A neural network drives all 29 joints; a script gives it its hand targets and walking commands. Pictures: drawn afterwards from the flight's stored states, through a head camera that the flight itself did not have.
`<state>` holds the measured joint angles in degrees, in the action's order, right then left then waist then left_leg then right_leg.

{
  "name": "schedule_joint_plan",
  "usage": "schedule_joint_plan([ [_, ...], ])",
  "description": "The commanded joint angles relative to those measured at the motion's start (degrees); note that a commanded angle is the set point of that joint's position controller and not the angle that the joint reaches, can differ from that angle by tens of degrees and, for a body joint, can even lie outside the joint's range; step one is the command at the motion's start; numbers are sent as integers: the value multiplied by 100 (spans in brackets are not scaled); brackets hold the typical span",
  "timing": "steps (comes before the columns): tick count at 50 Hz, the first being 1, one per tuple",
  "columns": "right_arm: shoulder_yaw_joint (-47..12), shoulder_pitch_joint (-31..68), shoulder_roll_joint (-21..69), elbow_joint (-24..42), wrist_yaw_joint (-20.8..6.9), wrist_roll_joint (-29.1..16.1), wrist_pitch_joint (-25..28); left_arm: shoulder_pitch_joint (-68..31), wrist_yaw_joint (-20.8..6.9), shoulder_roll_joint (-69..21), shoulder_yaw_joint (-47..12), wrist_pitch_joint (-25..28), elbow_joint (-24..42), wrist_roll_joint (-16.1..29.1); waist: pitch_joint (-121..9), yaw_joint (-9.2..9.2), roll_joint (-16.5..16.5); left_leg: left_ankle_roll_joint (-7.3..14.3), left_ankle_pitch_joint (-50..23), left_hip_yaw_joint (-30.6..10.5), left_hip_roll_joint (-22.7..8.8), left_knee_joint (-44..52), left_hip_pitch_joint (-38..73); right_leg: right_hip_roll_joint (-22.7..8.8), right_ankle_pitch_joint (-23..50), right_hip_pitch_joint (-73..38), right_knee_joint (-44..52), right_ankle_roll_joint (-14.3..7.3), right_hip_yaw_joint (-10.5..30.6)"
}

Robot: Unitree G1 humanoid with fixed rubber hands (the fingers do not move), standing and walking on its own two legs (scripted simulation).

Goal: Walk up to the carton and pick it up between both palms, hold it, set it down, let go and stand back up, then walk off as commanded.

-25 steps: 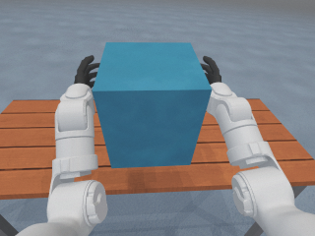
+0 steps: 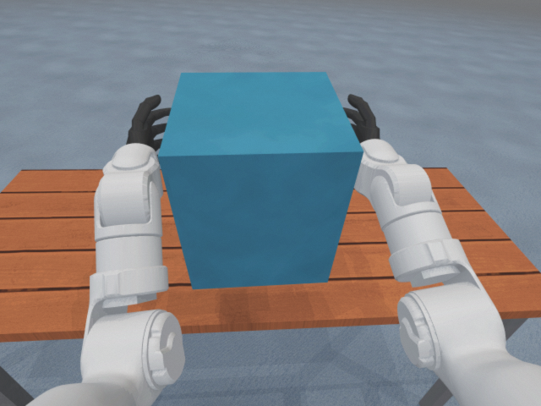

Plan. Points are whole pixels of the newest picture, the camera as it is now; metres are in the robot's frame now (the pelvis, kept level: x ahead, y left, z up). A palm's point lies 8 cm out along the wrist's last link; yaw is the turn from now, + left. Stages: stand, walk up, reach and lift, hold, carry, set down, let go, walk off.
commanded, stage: hold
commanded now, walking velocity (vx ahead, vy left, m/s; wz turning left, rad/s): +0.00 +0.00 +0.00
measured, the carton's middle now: (257, 182) +0.38 +0.01 +0.19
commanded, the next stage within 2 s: none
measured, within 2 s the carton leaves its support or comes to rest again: neither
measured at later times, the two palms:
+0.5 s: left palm (142, 153) +0.36 +0.16 +0.25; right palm (364, 146) +0.38 -0.14 +0.25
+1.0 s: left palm (141, 151) +0.36 +0.16 +0.25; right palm (364, 150) +0.37 -0.14 +0.25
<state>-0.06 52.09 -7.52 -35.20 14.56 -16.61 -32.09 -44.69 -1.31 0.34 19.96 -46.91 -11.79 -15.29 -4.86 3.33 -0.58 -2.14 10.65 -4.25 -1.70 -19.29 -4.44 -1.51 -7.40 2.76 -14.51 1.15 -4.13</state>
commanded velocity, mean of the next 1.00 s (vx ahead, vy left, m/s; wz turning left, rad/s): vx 0.00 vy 0.00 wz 0.00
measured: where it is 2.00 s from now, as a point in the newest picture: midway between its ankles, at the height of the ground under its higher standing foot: outside the picture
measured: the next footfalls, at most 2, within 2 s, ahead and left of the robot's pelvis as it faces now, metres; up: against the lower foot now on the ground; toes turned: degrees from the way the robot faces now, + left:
none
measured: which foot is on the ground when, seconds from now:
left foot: down 0.00-1.00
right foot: down 0.00-1.00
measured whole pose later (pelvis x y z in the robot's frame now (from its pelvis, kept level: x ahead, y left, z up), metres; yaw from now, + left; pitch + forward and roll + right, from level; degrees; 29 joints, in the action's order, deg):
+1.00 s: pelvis +0.00 +0.00 +0.00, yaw +0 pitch -5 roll -1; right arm -0.5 51.3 -7.5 -34.7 14.7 -16.6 -32.1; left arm -44.7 -2.0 0.3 20.0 -47.1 -11.6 -15.8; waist -5.1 3.3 -0.6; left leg -2.1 10.6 -4.3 -1.7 -19.3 -4.1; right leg -1.5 -7.2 2.3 -14.3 1.2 -4.1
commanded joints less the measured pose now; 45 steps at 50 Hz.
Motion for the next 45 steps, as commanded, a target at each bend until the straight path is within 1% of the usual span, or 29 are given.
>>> schedule_joint_plan([
  [1, -1622, 4085, 3558, 1788, -653, -718, 199, -3745, -1122, -3110, -2511, 292, 432, 894, -1882, 263, 137, -107, -1330, 487, 542, 266, -87, 624, 1148, -1773, -151, 46, 182],
  [3, -1725, 3835, 3514, 1907, -642, -915, 201, -3770, -1108, -3130, -2732, 273, 838, 898, -2202, 265, 375, -232, -1912, 485, 523, 72, 146, 704, 1478, -1769, -231, 3, 145],
  [5, -1945, 4255, 3564, 2530, -662, -1087, 310, -3812, -999, -3202, -2823, 341, 1005, 1082, -2546, 203, 212, -232, -2273, 463, 545, -3, 389, 742, 1794, -1835, -258, 91, 72],
  [7, -1838, 3956, 3453, 2132, -618, -1021, 208, -3444, -1026, -3077, -2624, 223, 566, 746, -2003, 219, 409, -202, -1989, 447, 586, 31, 218, 671, 1557, -1792, -212, 79, 64],
  [8, -1759, 3960, 3403, 1938, -644, -953, 148, -3684, -1071, -3091, -2541, 227, 546, 654, -1727, 93, 335, -234, -1751, 480, 569, 147, 28, 682, 1145, -1625, -162, 30, 96],
  [9, -1775, 3967, 3514, 2031, -648, -925, 151, -3653, -1067, -3099, -2528, 220, 645, 668, -1715, 141, 308, -189, -1585, 478, 589, 165, -59, 690, 1044, -1633, -184, 53, 105],
  [10, -1437, 3970, 3347, 1542, -679, -695, 115, -3776, -1107, -3095, -2462, 183, 391, 644, -1454, 256, 418, -190, -1117, 501, 549, 291, -124, 655, 637, -1474, -130, -12, 118],
  [12, -1638, 3971, 3476, 1592, -739, -835, 151, -3599, -1119, -3071, -2245, 175, 333, 487, -1472, 53, 228, -125, -1158, 467, 494, 348, -134, 633, 649, -1589, -99, -63, 183],
  [16, -1399, 4361, 3472, 1623, -765, -616, 267, -3848, -1128, -3192, -2487, 273, 155, 749, -1492, 221, 291, -104, -704, 528, 528, 427, -246, 605, 371, -1416, -102, -20, 105],
  [18, -1187, 4277, 3482, 1223, -774, -486, 205, -4147, -1177, -3017, -2308, 293, 30, 724, -1114, 183, 318, -82, -259, 551, 529, 519, -443, 561, -74, -1204, -13, -16, 159],
  [19, -1415, 4287, 3715, 1476, -812, -564, 281, -4065, -1142, -3068, -2332, 323, 176, 745, -1427, 78, 169, -22, -475, 553, 550, 478, -403, 565, 242, -1405, -82, -11, 86],
  [20, -1309, 4168, 3574, 1036, -850, -451, 198, -4099, -1145, -2915, -2193, 323, 73, 554, -1203, 53, 121, -35, -308, 556, 500, 558, -437, 605, 29, -1344, -60, -54, 109],
  [21, -1364, 4098, 3587, 1256, -845, -526, 315, -4068, -1130, -3174, -2443, 355, 297, 783, -1608, 230, 256, -136, -633, 527, 453, 465, -337, 610, 411, -1473, -170, -89, 171],
  [22, -1491, 4090, 3651, 1511, -833, -659, 311, -3944, -1065, -3175, -2518, 394, 538, 882, -2019, 204, 150, -163, -1144, 497, 445, 410, -135, 654, 913, -1669, -262, -32, 109],
  [25, -1649, 4104, 3700, 1622, -750, -677, 269, -3677, -1080, -3076, -2392, 360, 419, 802, -1788, 131, -14, -44, -1259, 488, 489, 342, -56, 641, 1073, -1690, -165, 36, 136],
  [26, -1540, 4165, 3652, 1484, -750, -720, 219, -3862, -1091, -3008, -2408, 330, 352, 746, -1726, 219, 240, -67, -1043, 509, 590, 300, -159, 615, 883, -1619, -151, 91, 149],
  [30, -1859, 3935, 3693, 2032, -648, -986, 260, -3583, -1061, -2927, -2468, 354, 747, 854, -2156, 173, 74, -88, -1938, 502, 594, 111, 157, 635, 1940, -2080, -232, 132, 122],
  [31, -1789, 3790, 3503, 1760, -652, -965, 206, -3550, -1073, -3026, -2555, 314, 633, 755, -1846, 208, 352, -230, -1731, 511, 581, 182, 92, 687, 1470, -1856, -218, 72, 119],
  [32, -1830, 4064, 3582, 2156, -653, -995, 257, -3653, -1054, -3175, -2607, 318, 787, 913, -2000, 279, 93, -152, -1734, 432, 539, 148, 122, 711, 1386, -1800, -191, 81, 129],
  [34, -1714, 3986, 3634, 1801, -693, -815, 205, -3796, -1058, -3029, -2468, 333, 539, 787, -1767, 156, 73, -93, -1193, 468, 543, 228, -74, 679, 797, -1618, -68, 34, 138],
  [35, -1657, 4220, 3607, 1845, -733, -856, 275, -3937, -1025, -3152, -2582, 336, 518, 830, -1810, 136, 273, -177, -1204, 490, 544, 276, -120, 672, 785, -1591, -177, 2, 94],
  [37, -1860, 4000, 3659, 2007, -695, -924, 255, -3725, -987, -3071, -2639, 344, 820, 982, -2106, 90, 153, -128, -1768, 504, 534, 184, 107, 653, 1426, -1752, -197, 38, 145],
  [38, -1714, 3752, 3546, 1755, -677, -799, 209, -3658, -1040, -3077, -2508, 331, 575, 928, -1968, 203, 158, -143, -1476, 500, 545, 243, 111, 655, 1291, -1724, -166, 31, 165],
  [39, -1816, 4038, 3701, 2195, -657, -852, 261, -3685, -1054, -3080, -2618, 347, 756, 1003, -2167, 219, 51, -81, -1711, 488, 578, 92, 104, 640, 1486, -1825, -193, 81, 148],
  [40, -1748, 3942, 3696, 1801, -701, -916, 255, -4027, -1051, -3098, -2611, 382, 947, 912, -2184, 181, 321, -186, -1626, 487, 563, 152, 108, 653, 1270, -1745, -235, 26, 117],
  [41, -1669, 3892, 3545, 1643, -682, -869, 186, -3801, -1075, -3101, -2535, 287, 639, 756, -1763, 182, 316, -173, -1541, 478, 559, 214, -39, 662, 1083, -1646, -165, -16, 146],
  [42, -1777, 3853, 3733, 1926, -696, -953, 234, -3844, -1046, -3107, -2551, 309, 868, 772, -1993, 98, 205, -154, -1678, 496, 552, 189, 54, 697, 1220, -1811, -217, 49, 53],
  [44, -1633, 3968, 3468, 1736, -673, -851, 173, -3617, -1111, -3037, -2418, 213, 313, 686, -1591, 155, 236, -121, -1337, 501, 583, 252, -135, 653, 935, -1645, -101, 56, 117],
  [45, -1682, 3904, 3495, 1839, -702, -858, 198, -3644, -1098, -3185, -2578, 258, 652, 702, -1803, 256, 263, -203, -1580, 477, 531, 231, 113, 663, 1143, -1661, -165, 12, 97],
])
